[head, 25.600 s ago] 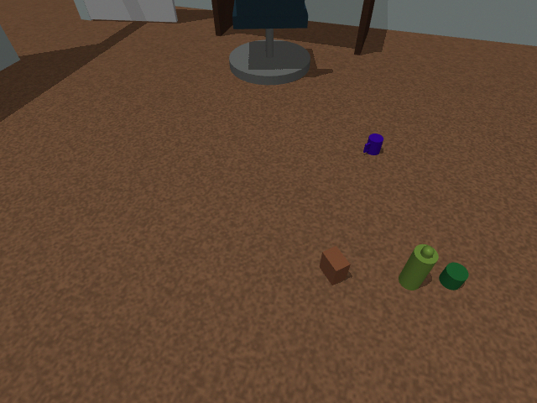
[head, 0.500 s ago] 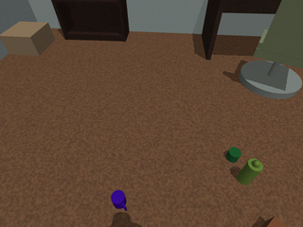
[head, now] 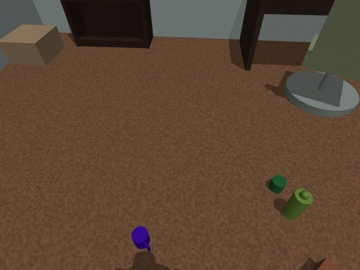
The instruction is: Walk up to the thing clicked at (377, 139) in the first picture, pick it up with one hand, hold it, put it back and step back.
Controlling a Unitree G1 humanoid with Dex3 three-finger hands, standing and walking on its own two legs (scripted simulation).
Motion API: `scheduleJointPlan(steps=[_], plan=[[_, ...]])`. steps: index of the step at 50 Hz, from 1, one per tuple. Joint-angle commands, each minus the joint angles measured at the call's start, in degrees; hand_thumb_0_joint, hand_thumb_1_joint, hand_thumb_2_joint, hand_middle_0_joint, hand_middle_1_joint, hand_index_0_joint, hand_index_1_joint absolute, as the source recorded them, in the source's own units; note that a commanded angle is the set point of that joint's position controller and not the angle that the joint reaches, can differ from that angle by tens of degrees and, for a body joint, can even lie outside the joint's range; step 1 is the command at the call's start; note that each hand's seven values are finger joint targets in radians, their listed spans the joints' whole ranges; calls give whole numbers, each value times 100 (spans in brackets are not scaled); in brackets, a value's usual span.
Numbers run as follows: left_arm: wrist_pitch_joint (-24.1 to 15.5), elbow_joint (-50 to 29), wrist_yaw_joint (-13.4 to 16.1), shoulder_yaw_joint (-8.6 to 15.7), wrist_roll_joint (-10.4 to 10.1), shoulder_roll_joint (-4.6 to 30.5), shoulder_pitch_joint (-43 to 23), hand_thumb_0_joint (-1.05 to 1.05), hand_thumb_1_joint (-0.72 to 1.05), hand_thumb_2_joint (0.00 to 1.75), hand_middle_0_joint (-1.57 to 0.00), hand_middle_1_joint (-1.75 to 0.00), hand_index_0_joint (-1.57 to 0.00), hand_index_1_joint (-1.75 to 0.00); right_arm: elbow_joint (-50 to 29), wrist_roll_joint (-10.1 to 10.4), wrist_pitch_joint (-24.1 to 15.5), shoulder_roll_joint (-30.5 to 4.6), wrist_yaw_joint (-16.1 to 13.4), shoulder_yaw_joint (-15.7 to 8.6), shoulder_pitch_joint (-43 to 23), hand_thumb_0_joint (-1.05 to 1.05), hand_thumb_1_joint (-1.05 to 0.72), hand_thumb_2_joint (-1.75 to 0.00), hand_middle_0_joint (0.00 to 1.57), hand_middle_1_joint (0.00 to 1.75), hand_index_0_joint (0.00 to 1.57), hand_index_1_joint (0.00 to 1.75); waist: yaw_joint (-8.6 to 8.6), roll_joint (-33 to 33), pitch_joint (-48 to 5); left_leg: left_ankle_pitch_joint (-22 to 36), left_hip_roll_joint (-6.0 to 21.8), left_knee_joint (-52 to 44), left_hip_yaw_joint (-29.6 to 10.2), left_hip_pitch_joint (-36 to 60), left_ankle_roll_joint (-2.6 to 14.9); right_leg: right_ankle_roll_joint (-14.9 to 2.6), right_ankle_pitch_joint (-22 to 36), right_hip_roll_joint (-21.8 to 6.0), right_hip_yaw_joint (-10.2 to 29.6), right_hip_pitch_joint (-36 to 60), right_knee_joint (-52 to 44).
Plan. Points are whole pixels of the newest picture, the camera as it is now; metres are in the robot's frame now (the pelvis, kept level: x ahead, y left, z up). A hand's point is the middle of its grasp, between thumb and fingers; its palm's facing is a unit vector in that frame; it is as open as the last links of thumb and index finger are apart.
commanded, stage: stand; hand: left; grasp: from above
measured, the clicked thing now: (142, 240) +0.43 +0.22 -0.74
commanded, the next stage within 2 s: rise first in 0.54 s
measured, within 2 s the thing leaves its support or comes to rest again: neither
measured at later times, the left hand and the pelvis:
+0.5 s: hand out of the picture +0.08 +0.25 -0.16, palm faces -0.02 -0.94 -0.35, open 7.4 cm; pelvis +0.00 +0.00 +0.00, yaw +0 degrees
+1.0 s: hand out of the picture +0.13 +0.26 -0.17, palm faces -0.06 -0.92 -0.39, open 11.2 cm; pelvis -0.02 +0.01 -0.03, yaw +0 degrees
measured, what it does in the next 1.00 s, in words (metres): stands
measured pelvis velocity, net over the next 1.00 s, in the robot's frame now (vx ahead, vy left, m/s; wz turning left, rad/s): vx -0.02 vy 0.01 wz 0.01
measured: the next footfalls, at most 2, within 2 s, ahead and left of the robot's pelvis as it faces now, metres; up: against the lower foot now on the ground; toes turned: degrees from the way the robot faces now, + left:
none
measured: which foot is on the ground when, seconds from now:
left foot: down 0.00-1.00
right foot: down 0.00-1.00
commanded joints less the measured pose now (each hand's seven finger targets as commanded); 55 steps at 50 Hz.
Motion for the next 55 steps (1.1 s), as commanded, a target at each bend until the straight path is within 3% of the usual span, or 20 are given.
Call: scheduleJointPlan(steps=[1, 9, 31, 32, 33, 34, 35, 36, 37, 38, 39, 40, 41, 42, 43, 46, 48, 50, 52, 55], plan=[[-118, -359, 69, 200, 22, 1232, -219, 0, 90, 90, -20, -30, -20, -30, -336, 24, -105, -1219, -79, -200, -261, 0, -90, -90, 20, 30, 20, 30, 13, -23, -344, 1140, 692, -199, -563, 80, 142, -135, 1263, -748, 552, -14, -233], [-144, -361, 82, 197, 13, 1259, -191, 0, 90, 90, -20, -30, -20, -30, -357, 34, -88, -1199, -75, -204, -248, 0, -90, -90, 20, 30, 20, 30, 5, -79, -350, 1353, 709, -117, -547, 153, 163, -126, 1518, -769, 551, 21, -212], [-112, -365, 65, 217, 4, 1246, -208, 0, 90, 90, -20, -30, -20, -30, -339, 28, -108, -1165, -78, -205, -228, 0, -90, -90, 20, 30, 20, 30, 3, -66, -265, 1186, 692, -236, -547, 137, 132, -149, 1201, -737, 569, -66, -241], [-117, -382, 62, 212, 15, 1241, -183, 0, 82, 98, -12, -38, -12, -38, -341, 22, -111, -1184, -80, -217, -238, 0, -93, -91, 20, 30, 20, 30, 19, -83, -277, 1105, 696, -247, -545, 126, 132, -149, 1137, -724, 558, -76, -252], [-603, -2392, 138, 263, -272, 300, -2194, 0, 74, 102, -18, -46, -14, -46, -1973, 421, -355, -253, -192, 13, -8, 0, -99, -92, 20, 30, 20, 30, -653, 143, 315, 272, -204, 217, 18, -750, 170, -93, 625, 78, 179, -1279, 123], [-505, -1987, 161, 370, -240, 607, -2837, 0, 66, 101, -16, -54, -13, -54, -1668, 435, -329, -417, -240, -15, 299, 0, -97, -92, 20, 30, 20, 30, -474, -80, -10, 205, -187, 292, -41, -681, 199, -84, 474, 67, 120, -960, 170], [-284, -926, 161, 703, -80, 1199, -1552, 0, 58, 97, -14, -62, -13, -62, -1671, 460, -261, -627, -298, -146, 522, 0, -94, -91, 20, 30, 20, 30, -277, -165, 88, 202, -177, 339, -48, -840, 181, -126, 351, 109, 62, -1000, 217], [-182, -538, 65, 768, 47, 1201, -1344, 0, 50, 97, -13, -70, -12, -70, -1755, 413, -234, -610, -291, -214, 622, 0, -94, -91, 20, 30, 20, 30, -274, -313, -128, 297, -214, 633, -80, -1022, 199, -132, 385, 103, 68, -1158, 398], [-197, -745, -26, 887, 169, 1411, -1862, 0, 42, 99, -8, -78, -8, -78, -1924, 375, -246, -591, -293, -271, 665, 0, -92, -91, 20, 30, 20, 30, -221, -298, -436, 381, -213, 868, -103, -1100, 216, -136, 490, 81, 75, -1200, 644], [-249, -694, -79, 1057, 350, 1554, -1765, 0, 34, 97, -7, -86, -9, -86, -2070, 278, -281, -584, -292, -376, 714, 0, -94, -91, 20, 30, 20, 30, -139, -368, -936, 568, -240, 1087, -106, -1146, 218, -115, 716, 37, 102, -1038, 876], [-165, -277, -143, 1091, 524, 1318, -976, 0, 26, 97, -3, -94, -7, -94, -2085, 216, -289, -501, -265, -424, 908, 0, -94, -91, 20, 30, 20, 30, -20, -230, -1142, 694, -299, 1319, -113, -1342, 192, -126, 824, 16, 105, -1114, 1114], [-122, -425, -191, 1081, 621, 1196, -670, 0, 18, 98, 0, -102, -5, -101, -2237, 205, -307, -480, -237, -454, 979, 0, -94, -91, 20, 30, 20, 30, 86, 14, -1304, 785, -328, 1459, -116, -1453, 156, -163, 841, 26, 111, -1171, 1300], [-102, -791, -177, 1174, 716, 1306, -627, 0, 10, 99, 0, -108, -4, -104, -2445, 207, -319, -465, -227, -486, 972, 0, -92, -91, 20, 30, 20, 30, 191, 127, -1610, 920, -349, 1506, -115, -1410, 133, -170, 938, 23, 120, -1041, 1387], [-32, -859, -129, 1215, 740, 1267, -443, 0, 2, 99, 0, -109, -4, -105, -2575, 228, -317, -426, -228, -496, 950, 0, -93, -91, 20, 30, 20, 30, 211, 124, -1660, 964, -362, 1514, -128, -1451, 116, -165, 951, 31, 108, -1016, 1400], [74, -1019, -92, 1081, 762, 1058, -388, 0, -5, 97, -1, -110, -5, -106, -2670, 253, -317, -408, -229, -504, 942, 0, -92, -90, 20, 30, 20, 30, 170, 108, -1560, 952, -357, 1476, -132, -1471, 108, -166, 915, 52, 93, -1127, 1374], [405, -1508, 18, 1079, 842, 1042, -490, 0, -28, 100, -4, -106, -6, -105, -3039, 295, -329, -396, -200, -504, 716, 0, -91, -90, 20, 30, 20, 30, 45, 36, -1245, 590, -266, 1550, -210, -1715, 105, -175, 433, 127, 16, -1547, 1421], [520, -1862, 87, 1056, 925, 1040, -590, 0, -43, 97, -6, -108, -7, -106, -3214, 283, -377, -366, -186, -502, 683, 0, -90, -90, 20, 30, 20, 30, -16, 8, -1324, 465, -238, 1796, -223, -1865, 115, -176, 287, 138, -7, -1799, 1652], [574, -1921, 105, 997, 946, 854, -513, 0, -51, 97, -6, -108, -7, -107, -3224, 250, -441, -326, -159, -488, 776, 0, -88, -89, 20, 30, 20, 30, -53, 2, -1241, 283, -204, 2088, -242, -2164, 100, -159, 82, 159, -18, -2177, 1967], [512, -2373, 142, 1062, 994, 900, -682, 0, -53, 97, -7, -107, -7, -107, -3321, 216, -540, -306, -163, -522, 805, 0, -87, -89, 20, 30, 20, 30, -90, 77, -1436, 235, -186, 2447, -265, -2361, 96, -156, 44, 141, -5, -2474, 2307], [496, -2801, 155, 1130, 1084, 934, -315, 0, -57, 100, -7, -108, -7, -108, -3469, 198, -660, -265, -167, -539, 792, 0, -88, -90, 20, 30, 20, 30, -91, 103, -1711, 96, -185, 2863, -278, -2698, 116, -142, -56, 98, 48, -2748, 2690]])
